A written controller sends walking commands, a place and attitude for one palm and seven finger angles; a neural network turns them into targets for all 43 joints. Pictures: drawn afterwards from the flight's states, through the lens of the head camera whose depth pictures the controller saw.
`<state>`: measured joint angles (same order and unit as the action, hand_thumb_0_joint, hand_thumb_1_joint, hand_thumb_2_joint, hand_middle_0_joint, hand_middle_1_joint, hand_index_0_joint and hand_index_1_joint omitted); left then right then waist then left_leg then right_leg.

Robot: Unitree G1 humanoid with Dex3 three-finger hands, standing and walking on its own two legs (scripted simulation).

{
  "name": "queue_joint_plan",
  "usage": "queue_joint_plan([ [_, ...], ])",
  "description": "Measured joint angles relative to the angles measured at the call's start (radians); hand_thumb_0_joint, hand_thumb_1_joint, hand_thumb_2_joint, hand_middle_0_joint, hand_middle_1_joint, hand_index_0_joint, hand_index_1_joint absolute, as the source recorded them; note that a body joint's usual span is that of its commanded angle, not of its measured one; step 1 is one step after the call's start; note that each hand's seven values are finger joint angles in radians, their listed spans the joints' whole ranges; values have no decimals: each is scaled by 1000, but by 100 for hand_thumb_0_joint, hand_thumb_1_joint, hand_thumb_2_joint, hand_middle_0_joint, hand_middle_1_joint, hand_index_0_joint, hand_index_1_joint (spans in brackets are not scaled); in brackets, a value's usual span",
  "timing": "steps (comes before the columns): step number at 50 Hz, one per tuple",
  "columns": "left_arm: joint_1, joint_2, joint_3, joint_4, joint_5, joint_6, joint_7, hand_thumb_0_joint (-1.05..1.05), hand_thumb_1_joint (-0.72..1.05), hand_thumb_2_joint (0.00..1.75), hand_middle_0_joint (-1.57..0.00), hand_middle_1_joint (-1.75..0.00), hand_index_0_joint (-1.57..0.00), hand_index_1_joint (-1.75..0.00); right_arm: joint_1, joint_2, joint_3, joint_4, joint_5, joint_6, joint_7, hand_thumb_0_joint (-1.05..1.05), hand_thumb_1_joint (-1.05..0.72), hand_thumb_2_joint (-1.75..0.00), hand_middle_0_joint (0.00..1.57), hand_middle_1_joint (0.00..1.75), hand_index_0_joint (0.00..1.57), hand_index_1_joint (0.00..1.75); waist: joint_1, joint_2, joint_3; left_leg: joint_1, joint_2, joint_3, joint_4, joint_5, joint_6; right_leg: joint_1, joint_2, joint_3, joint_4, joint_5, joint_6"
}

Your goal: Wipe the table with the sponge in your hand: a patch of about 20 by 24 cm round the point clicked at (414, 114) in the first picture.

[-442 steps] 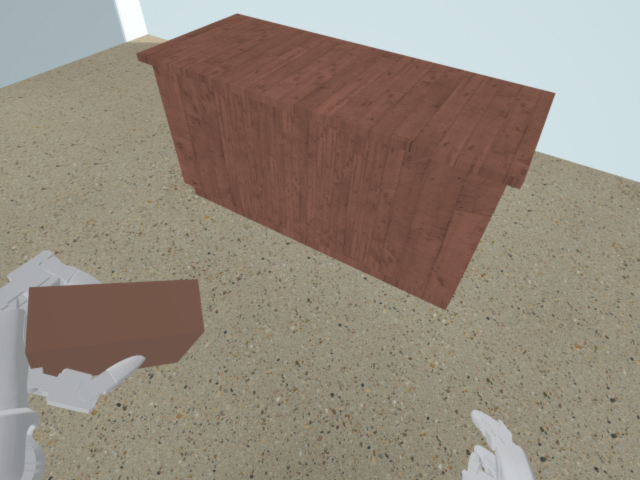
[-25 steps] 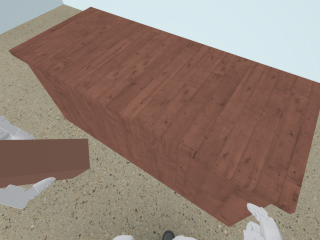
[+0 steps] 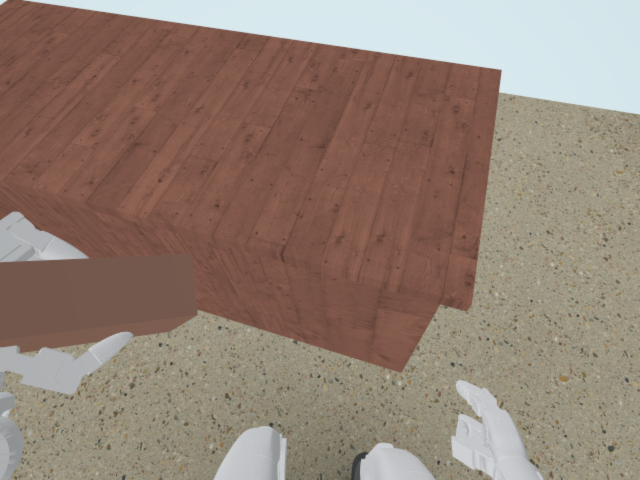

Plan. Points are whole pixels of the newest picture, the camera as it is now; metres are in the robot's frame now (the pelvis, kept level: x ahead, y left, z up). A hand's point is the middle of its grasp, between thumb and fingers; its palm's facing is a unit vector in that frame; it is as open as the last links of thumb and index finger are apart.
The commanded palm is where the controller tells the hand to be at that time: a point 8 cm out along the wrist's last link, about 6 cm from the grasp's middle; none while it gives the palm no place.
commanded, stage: turn to face it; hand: left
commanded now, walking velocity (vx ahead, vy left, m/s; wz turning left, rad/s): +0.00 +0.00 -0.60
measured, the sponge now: (130, 302) +0.25 +0.19 +0.15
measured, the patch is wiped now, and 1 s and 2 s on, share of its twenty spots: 0.00 0.00 0.00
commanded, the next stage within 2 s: come to a stop and stand still in 1.04 s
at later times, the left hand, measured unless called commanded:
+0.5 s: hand (185, 296) +0.25 +0.12 +0.18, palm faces +0.10 -0.88 -0.45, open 9.6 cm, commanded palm +0.21 +0.18 +0.19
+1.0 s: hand (309, 339) +0.21 +0.02 +0.18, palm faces -0.16 -0.88 -0.44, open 9.6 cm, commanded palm +0.19 +0.09 +0.19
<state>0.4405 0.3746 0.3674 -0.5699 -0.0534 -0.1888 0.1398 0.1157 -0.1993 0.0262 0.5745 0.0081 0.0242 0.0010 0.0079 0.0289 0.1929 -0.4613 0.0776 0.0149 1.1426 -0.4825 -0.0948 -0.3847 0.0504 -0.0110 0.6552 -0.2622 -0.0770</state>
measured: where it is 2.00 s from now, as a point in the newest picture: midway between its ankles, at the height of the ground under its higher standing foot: outside the picture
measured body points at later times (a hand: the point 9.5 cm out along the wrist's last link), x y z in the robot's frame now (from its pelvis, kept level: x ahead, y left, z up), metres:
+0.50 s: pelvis -0.04 -0.03 +0.00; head +0.00 -0.05 +0.45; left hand +0.23 +0.17 +0.20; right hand +0.07 -0.27 -0.09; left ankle +0.01 +0.14 -0.72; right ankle -0.07 -0.13 -0.71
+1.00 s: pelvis -0.09 -0.05 +0.01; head -0.06 -0.07 +0.46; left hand +0.22 +0.07 +0.21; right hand -0.10 -0.37 -0.06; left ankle -0.03 +0.07 -0.72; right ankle -0.08 -0.13 -0.72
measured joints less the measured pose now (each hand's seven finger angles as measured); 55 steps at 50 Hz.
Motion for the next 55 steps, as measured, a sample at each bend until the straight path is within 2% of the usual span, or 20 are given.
queue_joint_plan([
  [3, 82, 43, 29, -52, -6, -24, -1, 0, -44, 100, -80, -134, -79, -135, 5, -16, -21, -15, -4, 22, 0, 1, -91, -90, 21, 30, 20, 30, -22, -24, -22, 8, -31, 20, -109, 23, 1, 11, 23, 37, -76, 54, -8],
  [7, 132, 89, 67, -65, -2, -37, 2, 0, -44, 100, -80, -134, -79, -135, 24, -44, -44, -29, 2, 44, -3, 1, -91, -90, 20, 30, 20, 30, -20, -57, -70, 62, -54, 34, -314, 27, 14, 13, 48, 90, -133, 102, -12],
  [12, 100, 65, 48, -30, 5, -11, 5, 0, -44, 100, -80, -134, -79, -135, 42, -78, -52, -46, 9, 56, -9, 1, -91, -90, 20, 30, 19, 30, -6, -73, -128, 184, -50, 33, -593, 104, 51, -11, 86, 138, -137, 129, -2],
  [14, 68, 50, 33, -17, 13, -2, 1, 0, -44, 100, -80, -134, -79, -135, 44, -72, -55, -55, 8, 50, -18, 1, -91, -90, 20, 30, 19, 30, 6, -90, -128, 194, -46, 57, -622, 216, 64, -39, 91, 151, -77, 70, 21],
  [16, 49, 38, 26, 2, 26, 4, -2, 0, -44, 100, -80, -134, -79, -135, 46, -53, -51, -64, 6, 39, -25, 1, -91, -90, 20, 30, 19, 30, 24, -98, -127, 199, -29, 90, -603, 212, 64, -97, 78, 114, 121, -79, 64],
  [18, 38, 22, 14, 19, 33, 12, -4, 0, -44, 100, -80, -134, -79, -135, 56, -29, -47, -73, 6, 19, -24, 1, -91, -90, 20, 30, 19, 30, 31, -83, -126, 207, -2, 106, -590, 193, 58, -131, 43, 54, 299, -143, 95],
  [19, 33, 13, 5, 23, 33, 18, -4, 0, -44, 100, -80, -134, -79, -135, 61, -19, -41, -75, 8, 7, -21, 1, -91, -90, 20, 30, 19, 30, 39, -72, -125, 212, 15, 117, -586, 187, 52, -130, 20, 29, 335, -158, 106],
  [22, 22, -10, -17, 28, 30, 23, 2, 0, -44, 100, -80, -134, -79, -135, 74, 11, -15, -76, 11, -28, -5, 1, -91, -90, 20, 30, 19, 30, 53, -34, -117, 219, 73, 148, -571, 178, 29, -71, -38, -26, 265, -182, 125],
  [26, -10, 19, -11, 27, 28, 21, 4, 0, -44, 100, -80, -134, -79, -135, 90, 47, 17, -83, 7, -66, 15, 1, -91, -90, 20, 30, 20, 30, 45, -4, -92, 189, 146, 170, -496, 149, -15, 61, -67, -58, 26, -107, 125],
  [27, -26, 22, -9, 30, 30, 16, 3, 0, -44, 100, -80, -134, -79, -135, 88, 45, 20, -79, 8, -70, 19, 1, -91, -90, 21, 30, 20, 30, 37, 19, -76, 172, 174, 160, -460, 136, -22, 69, -46, -70, 7, -84, 99],
  [28, -41, 22, -10, 31, 32, 12, 2, 0, -44, 100, -80, -134, -79, -135, 80, 41, 20, -69, 9, -68, 21, 1, -91, -90, 21, 30, 20, 30, 22, 37, -58, 147, 183, 132, -404, 114, -14, 63, -27, -80, 16, -78, 66],
  [29, -44, 25, -8, 28, 27, 8, 2, 0, -44, 100, -80, -134, -79, -135, 70, 36, 19, -54, 11, -59, 22, 1, -91, -90, 21, 30, 20, 30, 11, 36, -47, 112, 158, 95, -319, 51, -9, 48, -22, -76, 29, -78, 39],
  [31, -15, 31, 7, 8, 12, 3, 1, 0, -44, 100, -80, -134, -79, -135, 48, 25, 13, -27, 10, -32, 20, 1, -91, -90, 21, 30, 20, 30, -6, 15, -33, 46, 85, 38, -130, -14, -2, 31, -15, -48, 22, -64, 9],
  [33, 42, 38, 26, -18, 3, -5, 3, 0, -44, 100, -80, -134, -79, -135, 34, 10, 0, -11, 6, -6, 15, 1, -91, -90, 21, 30, 20, 30, -27, 1, -28, 0, 32, 18, -9, -9, -2, 34, -2, -22, -21, -30, 0],
  [35, 94, 49, 39, -36, 0, -16, 5, 0, -44, 100, -80, -134, -79, -135, 31, -6, -18, -3, 3, 13, 8, 1, -91, -90, 21, 30, 20, 30, -39, -12, -32, -16, 0, 22, 2, 9, -2, 44, 12, 3, -72, 7, -7],
  [42, 139, 71, 51, -22, 2, -26, 11, 0, -44, 100, -80, -134, -79, -135, 54, -62, -64, -6, 3, 34, -18, 1, -91, -90, 20, 30, 19, 30, -38, -46, -92, 39, -43, 31, -267, 47, 25, 60, 46, 69, -180, 91, -20],
  [48, 101, 34, 6, -4, 11, 3, 11, 0, -44, 100, -80, -134, -79, -135, 67, -74, -64, -23, 7, 27, -29, 1, -91, -90, 20, 30, 19, 30, -25, -68, -149, 154, -55, 9, -511, 92, 60, 47, 68, 98, -192, 118, -17],
  [50, 91, 26, -11, -12, 17, 7, 9, 0, -44, 100, -80, -134, -79, -135, 76, -74, -60, -36, 7, 18, -32, 1, -91, -90, 20, 30, 19, 30, -23, -58, -169, 211, -40, 3, -626, 136, 79, 30, 84, 93, -173, 116, -11],
  [52, 67, 30, -16, -6, 24, 2, 4, 0, -44, 100, -80, -134, -79, -135, 73, -55, -57, -36, 8, 7, -40, 1, -91, -90, 20, 30, 19, 30, -12, -71, -165, 214, -39, 15, -635, 212, 69, 8, 81, 96, -122, 80, 14],
  [55, 57, 36, -1, 25, 28, 4, -2, 0, -44, 100, -80, -134, -79, -135, 80, -17, -38, -44, 5, -17, -48, 1, -91, -90, 20, 30, 19, 30, 11, -70, -172, 210, -28, 43, -603, 190, 58, -36, 49, 62, 43, -83, 70],
])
